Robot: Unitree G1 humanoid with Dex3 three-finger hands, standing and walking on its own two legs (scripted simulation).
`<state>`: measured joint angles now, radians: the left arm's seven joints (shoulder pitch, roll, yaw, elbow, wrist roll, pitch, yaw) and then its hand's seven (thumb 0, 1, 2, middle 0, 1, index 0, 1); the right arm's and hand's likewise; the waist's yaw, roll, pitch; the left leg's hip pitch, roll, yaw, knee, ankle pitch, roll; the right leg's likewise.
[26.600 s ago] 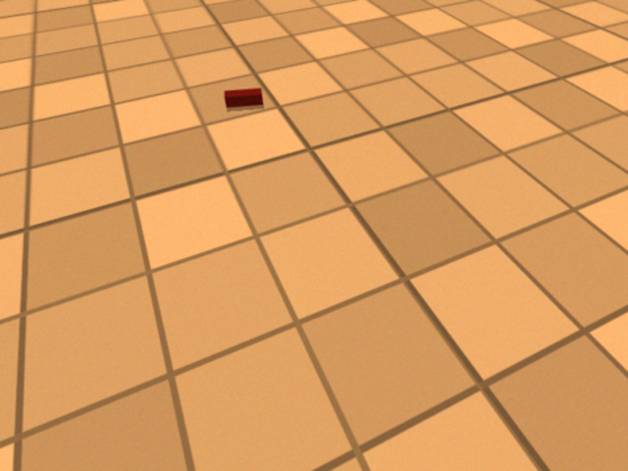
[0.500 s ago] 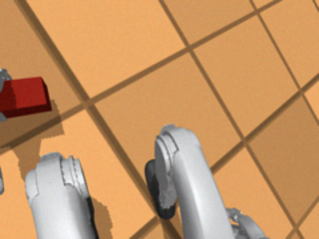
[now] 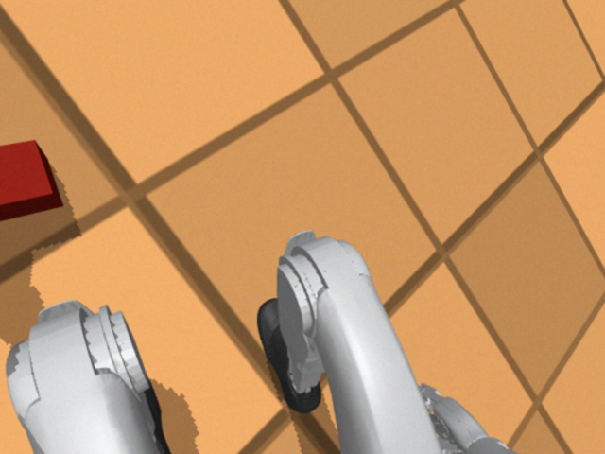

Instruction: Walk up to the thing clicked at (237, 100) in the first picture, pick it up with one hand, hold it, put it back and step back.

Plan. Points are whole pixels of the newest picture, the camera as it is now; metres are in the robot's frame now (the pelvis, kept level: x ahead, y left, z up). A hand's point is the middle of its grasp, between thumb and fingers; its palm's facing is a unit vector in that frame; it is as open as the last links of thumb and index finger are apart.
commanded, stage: rest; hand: left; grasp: from above
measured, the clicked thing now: out of the picture +0.46 +0.31 -0.26
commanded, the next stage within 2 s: open in 0.50 s
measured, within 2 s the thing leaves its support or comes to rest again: rests again in 0.06 s
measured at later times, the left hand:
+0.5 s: hand out of the picture +0.45 +0.31 -0.24, palm faces -0.45 -0.10 -0.89, open 10.2 cm
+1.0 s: hand out of the picture +0.46 +0.31 -0.24, palm faces -0.46 -0.10 -0.88, open 11.8 cm
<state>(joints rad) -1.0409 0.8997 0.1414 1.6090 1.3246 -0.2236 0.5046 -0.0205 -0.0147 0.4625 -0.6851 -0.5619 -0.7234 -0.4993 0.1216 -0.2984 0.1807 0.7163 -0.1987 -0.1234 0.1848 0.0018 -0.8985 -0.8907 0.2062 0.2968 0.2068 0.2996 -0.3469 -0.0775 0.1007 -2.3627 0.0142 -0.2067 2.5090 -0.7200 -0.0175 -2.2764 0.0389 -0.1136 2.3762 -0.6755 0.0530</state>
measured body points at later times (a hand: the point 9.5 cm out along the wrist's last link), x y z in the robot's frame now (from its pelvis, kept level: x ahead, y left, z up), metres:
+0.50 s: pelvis -0.01 +0.00 -0.01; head +0.27 +0.12 +0.33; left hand +0.47 +0.31 -0.19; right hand +0.04 -0.26 -0.07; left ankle +0.06 +0.13 -0.27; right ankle +0.10 -0.12 -0.27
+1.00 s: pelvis -0.01 +0.00 +0.00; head +0.28 +0.12 +0.33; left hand +0.48 +0.31 -0.19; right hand +0.03 -0.26 -0.06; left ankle +0.06 +0.13 -0.27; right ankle +0.10 -0.12 -0.27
